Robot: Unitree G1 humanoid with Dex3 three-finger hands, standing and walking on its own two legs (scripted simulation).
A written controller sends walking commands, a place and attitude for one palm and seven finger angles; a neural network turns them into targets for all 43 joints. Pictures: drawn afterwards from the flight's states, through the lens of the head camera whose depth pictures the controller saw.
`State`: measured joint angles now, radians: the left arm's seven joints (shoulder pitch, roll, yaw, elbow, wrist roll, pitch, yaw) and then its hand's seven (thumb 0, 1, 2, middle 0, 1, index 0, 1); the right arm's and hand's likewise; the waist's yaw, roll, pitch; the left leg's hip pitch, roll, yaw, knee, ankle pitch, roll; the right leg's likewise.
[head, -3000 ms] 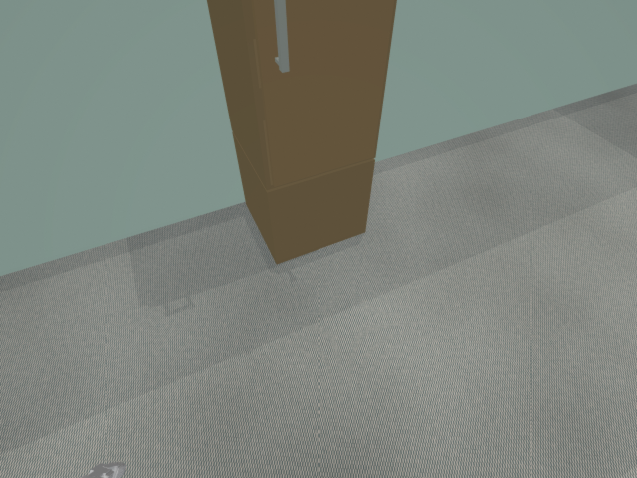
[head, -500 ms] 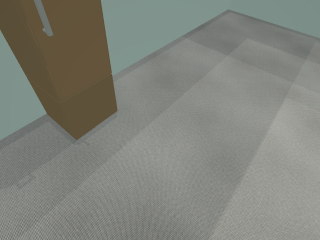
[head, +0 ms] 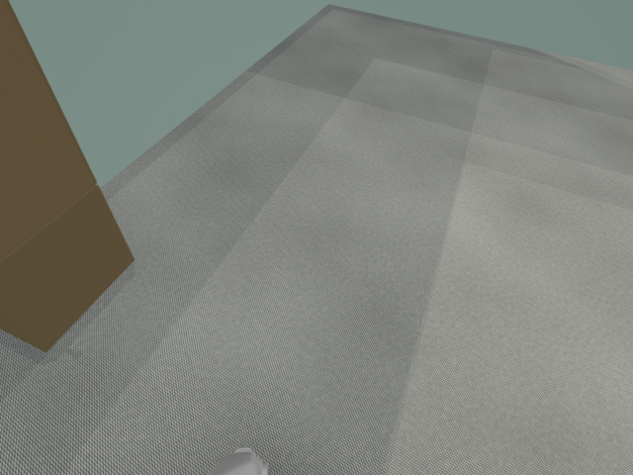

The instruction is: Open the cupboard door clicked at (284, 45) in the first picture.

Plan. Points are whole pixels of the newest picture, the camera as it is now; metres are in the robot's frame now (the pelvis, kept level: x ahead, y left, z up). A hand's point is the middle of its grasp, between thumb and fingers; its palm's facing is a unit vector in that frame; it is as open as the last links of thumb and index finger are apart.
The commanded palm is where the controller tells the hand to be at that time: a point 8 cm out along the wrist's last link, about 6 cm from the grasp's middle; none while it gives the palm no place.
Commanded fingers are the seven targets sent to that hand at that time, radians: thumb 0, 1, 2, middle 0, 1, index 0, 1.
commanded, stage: walk to a spot facing it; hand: left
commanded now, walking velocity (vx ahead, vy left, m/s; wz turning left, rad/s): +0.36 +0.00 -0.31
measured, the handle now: out of the picture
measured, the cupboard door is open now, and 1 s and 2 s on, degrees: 0 0 0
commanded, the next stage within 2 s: turn to face it in 0.98 s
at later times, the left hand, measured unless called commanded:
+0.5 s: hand (214, 377) +0.29 +0.18 -0.16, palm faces -0.21 -0.96 -0.15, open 7.4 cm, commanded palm none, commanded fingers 0.00 0.90 0.90 -0.20 -0.30 -0.20 -0.30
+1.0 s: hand (265, 307) +0.43 +0.12 -0.17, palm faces -0.21 -0.96 -0.18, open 7.3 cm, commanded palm none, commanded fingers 0.00 0.90 0.90 -0.20 -0.30 -0.20 -0.30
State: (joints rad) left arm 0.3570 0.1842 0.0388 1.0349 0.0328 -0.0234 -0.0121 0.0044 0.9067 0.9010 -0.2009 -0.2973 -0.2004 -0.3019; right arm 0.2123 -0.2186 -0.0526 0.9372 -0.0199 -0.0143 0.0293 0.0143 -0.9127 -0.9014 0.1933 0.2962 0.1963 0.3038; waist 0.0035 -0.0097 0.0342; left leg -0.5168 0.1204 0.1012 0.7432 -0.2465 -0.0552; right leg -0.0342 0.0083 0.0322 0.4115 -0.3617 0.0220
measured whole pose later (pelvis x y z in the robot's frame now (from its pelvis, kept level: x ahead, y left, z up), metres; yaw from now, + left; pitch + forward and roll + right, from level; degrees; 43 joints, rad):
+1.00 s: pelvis +0.38 -0.06 +0.00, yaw -15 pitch -1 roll -3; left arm 0.30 0.18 0.05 1.08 0.03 -0.06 0.01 -0.01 0.93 0.90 -0.20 -0.30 -0.20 -0.30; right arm 0.16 -0.19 -0.07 1.00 -0.02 -0.03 0.02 0.01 -0.93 -0.90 0.19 0.30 0.19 0.30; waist 0.00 0.02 0.02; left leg -0.53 0.16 0.11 0.75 -0.19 -0.03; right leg -0.08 0.01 -0.17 0.40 -0.30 -0.01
